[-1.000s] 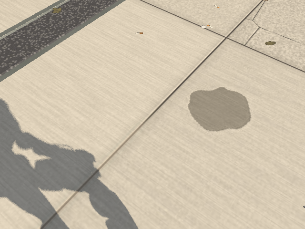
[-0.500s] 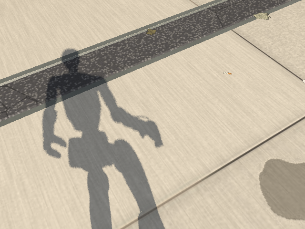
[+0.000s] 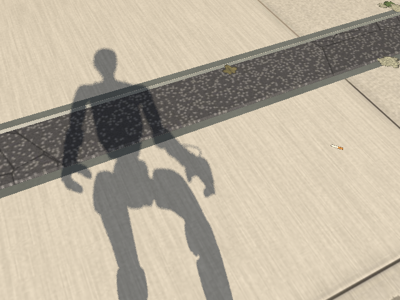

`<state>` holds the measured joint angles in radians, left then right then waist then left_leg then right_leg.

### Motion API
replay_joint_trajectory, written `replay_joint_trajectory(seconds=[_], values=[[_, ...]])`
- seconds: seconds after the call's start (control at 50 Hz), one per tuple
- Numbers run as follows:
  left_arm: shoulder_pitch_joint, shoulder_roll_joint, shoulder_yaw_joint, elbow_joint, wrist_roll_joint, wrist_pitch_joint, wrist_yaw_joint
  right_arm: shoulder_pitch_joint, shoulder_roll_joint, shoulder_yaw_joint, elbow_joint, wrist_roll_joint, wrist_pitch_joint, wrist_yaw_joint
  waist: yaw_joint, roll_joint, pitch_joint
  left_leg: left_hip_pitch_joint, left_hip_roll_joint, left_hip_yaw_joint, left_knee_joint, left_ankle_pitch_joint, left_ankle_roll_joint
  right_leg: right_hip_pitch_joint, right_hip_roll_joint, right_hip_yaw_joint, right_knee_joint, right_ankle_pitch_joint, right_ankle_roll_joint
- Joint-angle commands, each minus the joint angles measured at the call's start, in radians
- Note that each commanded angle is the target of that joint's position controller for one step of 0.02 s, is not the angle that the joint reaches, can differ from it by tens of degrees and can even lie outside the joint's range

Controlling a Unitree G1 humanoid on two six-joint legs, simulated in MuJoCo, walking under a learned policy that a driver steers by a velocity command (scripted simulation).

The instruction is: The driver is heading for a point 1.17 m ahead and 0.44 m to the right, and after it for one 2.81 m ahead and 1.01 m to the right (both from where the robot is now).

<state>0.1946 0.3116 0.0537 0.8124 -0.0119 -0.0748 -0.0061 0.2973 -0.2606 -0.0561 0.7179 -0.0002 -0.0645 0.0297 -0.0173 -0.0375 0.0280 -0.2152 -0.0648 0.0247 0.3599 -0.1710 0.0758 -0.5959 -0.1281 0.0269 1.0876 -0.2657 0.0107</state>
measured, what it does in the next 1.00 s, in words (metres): walks ahead: right foot, then left foot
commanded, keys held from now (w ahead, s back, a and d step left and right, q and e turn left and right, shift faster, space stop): w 0.54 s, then w+e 0.46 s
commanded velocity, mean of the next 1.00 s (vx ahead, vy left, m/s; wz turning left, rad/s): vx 0.50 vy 0.00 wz -0.13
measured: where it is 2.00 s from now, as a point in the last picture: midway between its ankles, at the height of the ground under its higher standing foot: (261, 164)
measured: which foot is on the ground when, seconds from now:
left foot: down 0.00-0.32, up 0.34-0.80, down 0.82-1.00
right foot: up 0.00-0.30, down 0.32-0.82, up 0.84-1.00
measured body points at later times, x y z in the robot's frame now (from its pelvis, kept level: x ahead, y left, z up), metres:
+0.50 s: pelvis +0.28 -0.07 +0.00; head +0.31 -0.08 +0.45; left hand +0.37 +0.20 -0.12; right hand +0.39 -0.35 -0.12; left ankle +0.26 +0.08 -0.66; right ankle +0.32 -0.15 -0.74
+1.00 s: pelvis +0.55 -0.02 +0.00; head +0.58 -0.01 +0.45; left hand +0.68 +0.25 -0.13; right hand +0.62 -0.31 -0.11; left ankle +0.60 +0.08 -0.74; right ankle +0.49 -0.16 -0.66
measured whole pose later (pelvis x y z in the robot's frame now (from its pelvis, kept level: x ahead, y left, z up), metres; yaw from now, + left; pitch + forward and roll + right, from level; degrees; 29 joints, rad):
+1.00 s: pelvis +0.55 -0.02 +0.00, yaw -12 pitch +1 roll +1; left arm 0.29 0.31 0.07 0.83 -0.03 -0.04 0.01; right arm 0.20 -0.25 -0.06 0.79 -0.01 -0.10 0.01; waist 0.00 -0.05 0.02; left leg -0.25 -0.01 0.09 0.41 -0.18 0.02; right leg -0.51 -0.06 0.05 1.15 -0.33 -0.02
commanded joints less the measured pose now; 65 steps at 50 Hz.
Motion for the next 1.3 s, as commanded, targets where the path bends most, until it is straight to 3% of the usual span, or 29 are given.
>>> replay_joint_trajectory(seconds=[0.02, 0.1, 0.2, 0.26, 0.3, 0.32, 0.34, 0.36, 0.38, 0.4, 0.42, 0.46, 0.5, 0.58, 0.64, 0.72, 0.78, 0.8, 0.82, 0.84, 0.86, 0.88, 0.9, 0.92, 0.96, 1.04, 1.18, 1.24, 1.3], values=[[0.008, 0.048, 0.011, -0.053, 0.012, 0.006, 0.006, -0.035, -0.140, -0.036, -0.050, 0.000, -0.032, -0.013, 0.030, 0.092, -0.027, 0.051, 0.269, -0.201, -0.208, 0.278, 0.187, -0.085, -0.030, 0.026, -0.104, 0.136, 0.025], [-0.125, 0.020, -0.003, -0.084, 0.008, -0.007, -0.011, 0.013, -0.162, -0.038, -0.012, 0.005, -0.024, -0.027, -0.018, 0.094, 0.011, 0.061, 0.233, -0.117, -0.222, 0.226, 0.142, -0.054, 0.007, 0.001, -0.375, 0.354, 0.020], [-0.245, 0.034, -0.007, -0.130, -0.001, -0.018, -0.037, 0.090, -0.187, -0.047, 0.050, 0.018, -0.009, -0.032, -0.055, 0.096, 0.048, 0.191, 0.293, -0.132, -0.179, 0.193, 0.127, -0.060, 0.043, -0.001, -0.532, 0.342, -0.015], [-0.211, 0.061, 0.001, -0.131, 0.002, -0.024, -0.048, 0.085, -0.202, -0.054, 0.071, 0.021, 0.006, -0.040, -0.021, 0.116, 0.021, 0.275, 0.320, -0.139, -0.096, 0.348, 0.098, 0.005, 0.070, -0.018, -0.575, 0.225, -0.059], [-0.009, 0.117, 0.034, -0.072, 0.007, -0.026, -0.039, 0.059, -0.194, -0.048, 0.071, 0.017, 0.018, -0.044, 0.086, 0.113, -0.108, 0.248, 0.251, -0.084, 0.148, 0.630, 0.057, 0.300, 0.132, -0.078, -0.602, 0.214, -0.107], [0.165, 0.183, 0.054, -0.036, 0.014, -0.024, -0.029, 0.074, -0.153, -0.027, 0.053, 0.000, 0.020, -0.049, 0.147, 0.040, -0.255, 0.075, 0.196, -0.042, 0.425, 0.443, 0.021, 0.603, 0.001, 0.062, -0.555, 0.271, -0.165], [0.242, 0.268, 0.075, -0.016, 0.018, -0.018, -0.029, 0.207, -0.039, 0.006, 0.036, 0.001, -0.001, -0.037, 0.091, -0.230, -0.388, -0.347, 0.009, -0.026, 0.812, -0.149, -0.061, 0.967, -0.235, 0.551, -0.646, 0.049, -0.338], [0.245, 0.170, 0.048, -0.018, -0.003, -0.017, -0.031, 0.156, -0.110, -0.005, 0.052, 0.012, -0.022, -0.032, 0.132, -0.198, -0.412, -0.474, 0.014, -0.162, 0.938, -0.401, -0.055, 0.990, -0.246, 0.717, -0.769, -0.098, -0.340], [0.171, 0.134, 0.035, -0.029, -0.003, -0.017, -0.026, 0.062, -0.168, -0.022, 0.023, 0.038, -0.035, -0.026, 0.127, -0.137, -0.253, -0.558, 0.071, -0.153, 0.973, -0.338, -0.042, 0.870, -0.221, 0.574, -0.788, -0.125, -0.291], [0.104, 0.113, 0.028, -0.043, 0.005, -0.014, -0.022, -0.005, -0.164, -0.018, 0.006, 0.038, -0.040, -0.029, 0.104, -0.050, -0.165, -0.545, 0.125, -0.119, 0.932, -0.248, -0.036, 0.728, -0.185, 0.457, -0.804, -0.063, -0.264], [0.054, 0.088, 0.021, -0.047, 0.013, -0.014, -0.023, -0.042, -0.156, -0.021, -0.001, 0.022, -0.039, -0.032, 0.077, -0.015, -0.092, -0.513, 0.158, -0.105, 0.863, -0.187, -0.039, 0.593, -0.151, 0.375, -0.834, 0.030, -0.254], [0.017, 0.059, 0.010, -0.050, 0.026, -0.023, -0.025, -0.001, -0.130, -0.023, 0.012, 0.014, -0.019, -0.034, 0.022, -0.051, -0.072, -0.404, 0.193, -0.111, 0.792, -0.124, -0.046, 0.465, -0.109, 0.286, -0.888, 0.138, -0.247], [0.022, 0.074, 0.015, -0.036, 0.016, -0.033, -0.024, 0.009, -0.101, -0.017, 0.017, 0.009, -0.002, -0.037, 0.005, -0.044, -0.055, -0.392, 0.203, -0.097, 0.730, -0.098, -0.065, 0.416, -0.100, 0.217, -0.930, 0.211, -0.263], [0.071, 0.109, 0.025, -0.006, 0.007, -0.027, -0.006, -0.130, -0.081, -0.009, -0.023, -0.003, -0.004, -0.039, 0.035, -0.009, -0.008, -0.444, 0.201, -0.081, 0.492, 0.105, -0.098, 0.418, -0.067, 0.130, -0.965, 0.289, -0.249], [0.120, 0.128, 0.031, 0.014, -0.005, -0.016, 0.004, -0.236, -0.062, -0.001, -0.045, 0.002, -0.018, -0.028, 0.070, -0.010, 0.010, -0.385, 0.157, -0.062, 0.293, 0.234, -0.111, 0.422, -0.035, 0.093, -0.952, 0.276, -0.222], [0.188, 0.135, 0.036, 0.041, -0.015, 0.004, 0.011, -0.339, -0.075, -0.002, -0.073, 0.014, -0.036, -0.007, 0.098, -0.026, 0.025, -0.345, 0.120, -0.072, 0.165, 0.236, -0.110, 0.489, -0.069, 0.149, -0.885, 0.230, -0.213], [0.175, 0.149, 0.047, 0.041, -0.014, 0.019, 0.020, -0.289, -0.120, -0.017, -0.062, 0.016, -0.050, -0.003, 0.049, -0.058, 0.002, -0.238, 0.107, -0.078, 0.108, 0.140, -0.080, 0.528, -0.097, 0.209, -0.795, 0.247, -0.184], [0.162, 0.141, 0.044, 0.038, -0.012, 0.022, 0.021, -0.208, -0.141, -0.030, -0.038, 0.014, -0.054, -0.007, 0.002, -0.057, -0.036, -0.117, 0.095, -0.060, 0.077, 0.117, -0.058, 0.511, -0.071, 0.197, -0.715, 0.316, -0.164], [0.161, 0.100, 0.030, 0.030, -0.004, 0.021, 0.019, -0.071, -0.189, -0.051, -0.006, 0.003, -0.057, -0.016, -0.059, -0.032, -0.138, 0.102, 0.136, -0.085, 0.096, 0.118, -0.020, 0.440, -0.007, 0.158, -0.536, 0.333, -0.132], [0.166, 0.026, 0.005, -0.005, 0.024, 0.021, 0.019, 0.098, -0.262, -0.070, 0.012, -0.009, -0.053, -0.026, -0.114, 0.122, -0.311, 0.385, 0.337, -0.289, 0.125, 0.104, 0.035, 0.261, 0.085, 0.081, -0.211, 0.063, -0.088], [0.288, -0.029, -0.009, -0.035, -0.011, 0.002, 0.015, 0.111, -0.303, -0.077, 0.029, -0.012, -0.039, -0.019, -0.041, 0.429, -0.393, 0.594, 0.504, -0.720, -0.014, -0.147, 0.171, -0.072, 0.184, 0.050, 0.063, -0.345, -0.049], [0.242, 0.087, 0.018, -0.012, -0.032, -0.001, 0.017, 0.070, -0.190, -0.051, 0.011, -0.005, -0.039, -0.017, -0.068, 0.271, -0.291, 0.512, 0.471, -0.698, -0.062, -0.290, 0.145, -0.163, 0.118, 0.123, 0.178, -0.303, -0.046], [0.159, 0.125, 0.032, -0.031, -0.035, 0.001, 0.017, 0.018, -0.141, -0.035, 0.008, 0.001, -0.040, -0.020, -0.071, 0.197, -0.175, 0.395, 0.437, -0.533, -0.073, -0.255, 0.107, -0.189, 0.082, 0.107, 0.186, -0.205, -0.050], [0.130, 0.107, 0.033, -0.033, -0.029, 0.006, 0.019, -0.039, -0.122, -0.028, 0.009, -0.003, -0.041, -0.018, -0.041, 0.134, -0.120, 0.282, 0.395, -0.426, -0.097, -0.142, 0.090, -0.147, 0.044, 0.091, 0.165, -0.126, -0.042], [0.123, 0.075, 0.038, -0.043, -0.020, 0.022, 0.014, -0.101, -0.090, -0.021, 0.021, -0.013, -0.044, -0.019, 0.002, 0.162, -0.053, 0.143, 0.343, -0.270, -0.154, -0.006, 0.081, -0.078, -0.002, 0.092, 0.097, -0.038, -0.031], [0.076, 0.027, 0.032, -0.084, -0.015, 0.053, 0.009, -0.106, -0.119, -0.037, 0.053, -0.012, -0.058, -0.027, 0.019, 0.117, -0.011, 0.093, 0.344, -0.114, -0.218, 0.157, 0.110, -0.101, -0.019, 0.077, 0.008, 0.047, -0.006], [-0.113, 0.002, 0.015, -0.160, -0.009, 0.045, -0.031, -0.058, -0.180, -0.056, 0.095, -0.001, -0.035, -0.043, -0.042, 0.082, 0.041, 0.161, 0.332, 0.096, -0.230, 0.224, 0.083, -0.071, 0.006, -0.015, -0.344, 0.281, -0.021], [-0.172, 0.017, 0.017, -0.198, -0.009, 0.050, -0.044, -0.027, -0.204, -0.066, 0.115, 0.017, -0.016, -0.043, -0.049, 0.087, 0.061, 0.253, 0.360, 0.131, -0.188, 0.281, 0.062, -0.073, 0.022, -0.046, -0.416, 0.217, -0.054], [-0.104, 0.064, 0.043, -0.206, -0.005, 0.058, -0.048, -0.044, -0.246, -0.079, 0.115, 0.034, 0.004, -0.046, 0.017, 0.124, -0.006, 0.303, 0.362, 0.179, 0.006, 0.697, 0.030, 0.084, 0.107, -0.125, -0.438, 0.070, -0.113]])
Keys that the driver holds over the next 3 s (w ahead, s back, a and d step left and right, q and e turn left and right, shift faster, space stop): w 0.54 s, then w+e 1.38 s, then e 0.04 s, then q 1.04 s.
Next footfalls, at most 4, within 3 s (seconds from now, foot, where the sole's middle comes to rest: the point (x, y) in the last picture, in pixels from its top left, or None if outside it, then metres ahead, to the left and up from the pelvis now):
0.32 right None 0.36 -0.16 -0.78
0.82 left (176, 253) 0.64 0.08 -0.78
1.34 right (264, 206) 0.83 -0.25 -0.78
1.84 left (252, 137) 1.18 -0.24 -0.78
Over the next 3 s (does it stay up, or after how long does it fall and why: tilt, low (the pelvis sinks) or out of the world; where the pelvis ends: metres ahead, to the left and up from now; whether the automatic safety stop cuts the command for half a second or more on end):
stays up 1.15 -0.35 0.00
